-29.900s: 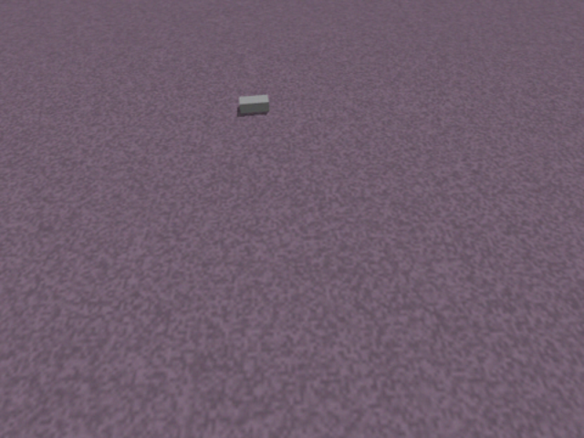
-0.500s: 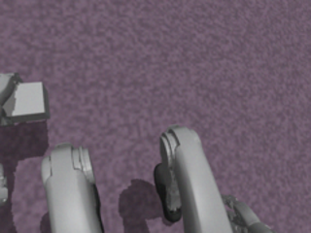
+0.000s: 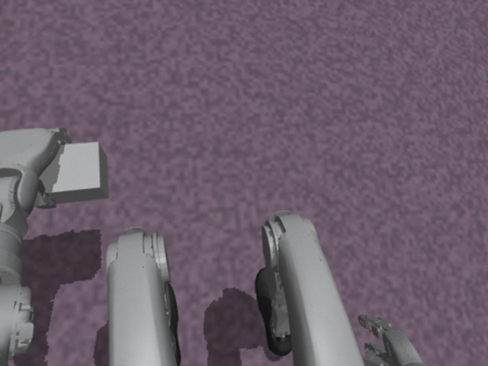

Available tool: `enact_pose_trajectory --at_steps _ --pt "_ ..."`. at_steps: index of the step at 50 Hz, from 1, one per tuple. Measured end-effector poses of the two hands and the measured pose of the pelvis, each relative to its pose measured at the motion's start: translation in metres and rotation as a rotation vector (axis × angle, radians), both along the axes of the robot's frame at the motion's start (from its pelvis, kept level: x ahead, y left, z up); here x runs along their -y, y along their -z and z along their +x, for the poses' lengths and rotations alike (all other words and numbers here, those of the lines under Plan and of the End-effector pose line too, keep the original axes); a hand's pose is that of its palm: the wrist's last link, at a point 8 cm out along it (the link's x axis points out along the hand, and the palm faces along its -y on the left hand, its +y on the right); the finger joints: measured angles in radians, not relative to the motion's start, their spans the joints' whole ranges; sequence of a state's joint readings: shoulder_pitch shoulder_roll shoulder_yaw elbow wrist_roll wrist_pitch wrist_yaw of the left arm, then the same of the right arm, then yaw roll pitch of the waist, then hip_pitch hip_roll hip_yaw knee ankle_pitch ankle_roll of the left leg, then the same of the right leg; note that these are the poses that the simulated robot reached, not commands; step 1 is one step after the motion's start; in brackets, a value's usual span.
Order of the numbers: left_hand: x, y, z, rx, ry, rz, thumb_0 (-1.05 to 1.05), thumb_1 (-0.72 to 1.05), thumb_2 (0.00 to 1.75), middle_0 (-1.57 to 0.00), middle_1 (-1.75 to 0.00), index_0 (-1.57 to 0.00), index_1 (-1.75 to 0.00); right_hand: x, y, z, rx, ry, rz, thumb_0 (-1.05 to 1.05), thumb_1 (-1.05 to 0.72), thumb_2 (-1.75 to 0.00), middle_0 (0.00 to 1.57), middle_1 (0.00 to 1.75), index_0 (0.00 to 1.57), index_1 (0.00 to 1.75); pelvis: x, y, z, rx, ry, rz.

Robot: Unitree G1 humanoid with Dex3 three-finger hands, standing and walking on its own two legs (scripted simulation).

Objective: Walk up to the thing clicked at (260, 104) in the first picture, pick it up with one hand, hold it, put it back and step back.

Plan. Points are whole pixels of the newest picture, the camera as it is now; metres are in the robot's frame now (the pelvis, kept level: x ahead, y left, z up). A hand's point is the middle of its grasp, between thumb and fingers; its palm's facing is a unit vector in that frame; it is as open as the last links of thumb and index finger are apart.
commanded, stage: lift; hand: left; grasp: from above
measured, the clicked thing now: (49, 175) +0.43 +0.31 -0.15
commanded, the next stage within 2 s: hold in 1.28 s
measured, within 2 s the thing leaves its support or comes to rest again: neither
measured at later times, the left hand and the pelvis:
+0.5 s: hand out of the picture +0.36 +0.29 +0.07, palm faces -0.43 -0.11 -0.90, open 11.2 cm; pelvis +0.01 +0.00 +0.15, yaw +3 degrees
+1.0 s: hand out of the picture +0.35 +0.26 +0.22, palm faces -0.45 -0.10 -0.89, open 11.2 cm; pelvis +0.05 +0.00 +0.30, yaw +5 degrees
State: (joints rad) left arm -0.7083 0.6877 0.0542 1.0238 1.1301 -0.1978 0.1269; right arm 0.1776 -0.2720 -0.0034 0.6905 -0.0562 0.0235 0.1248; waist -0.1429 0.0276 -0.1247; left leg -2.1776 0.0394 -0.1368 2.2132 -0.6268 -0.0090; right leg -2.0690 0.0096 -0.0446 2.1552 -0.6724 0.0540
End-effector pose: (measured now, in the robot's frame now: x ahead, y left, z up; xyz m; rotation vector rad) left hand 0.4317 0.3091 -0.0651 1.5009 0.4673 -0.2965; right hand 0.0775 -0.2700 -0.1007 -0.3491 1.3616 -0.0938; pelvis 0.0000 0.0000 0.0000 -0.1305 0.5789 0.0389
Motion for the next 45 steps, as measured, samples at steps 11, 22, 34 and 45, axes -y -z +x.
enact_pose_trajectory --at_steps 11,22,34,45 --pt "0.002 -0.073 -0.032 0.024 0.003 -0.019 0.01 -0.21 0.66 -0.57 -0.72 -0.61 -0.66 -0.008 -0.050 0.042 0.131 -0.011 0.005 0.01 -0.92 -0.90 0.20 0.30 0.20 0.29 -0.002 -0.054 -0.001 0.019 -0.015 0.011" --pt "0.012 -0.166 -0.063 0.046 -0.013 -0.037 0.01 -0.21 0.66 -0.57 -0.72 -0.61 -0.65 -0.020 -0.124 0.070 0.231 0.002 0.014 0.01 -0.91 -0.90 0.21 0.30 0.20 0.29 -0.004 -0.129 0.003 0.085 -0.035 0.034" --pt "0.023 -0.269 -0.085 0.024 -0.025 -0.037 0.01 -0.21 0.66 -0.57 -0.72 -0.61 -0.65 -0.027 -0.215 0.083 0.308 0.034 0.029 0.01 -0.91 -0.90 0.21 0.30 0.21 0.30 -0.003 -0.221 0.020 0.201 -0.047 0.072" --pt "0.040 -0.326 -0.079 0.016 -0.019 -0.036 0.00 -0.21 0.66 -0.57 -0.72 -0.61 -0.65 -0.019 -0.275 0.083 0.323 0.070 0.020 0.01 -0.91 -0.90 0.21 0.30 0.21 0.30 -0.002 -0.281 0.040 0.286 -0.048 0.095"
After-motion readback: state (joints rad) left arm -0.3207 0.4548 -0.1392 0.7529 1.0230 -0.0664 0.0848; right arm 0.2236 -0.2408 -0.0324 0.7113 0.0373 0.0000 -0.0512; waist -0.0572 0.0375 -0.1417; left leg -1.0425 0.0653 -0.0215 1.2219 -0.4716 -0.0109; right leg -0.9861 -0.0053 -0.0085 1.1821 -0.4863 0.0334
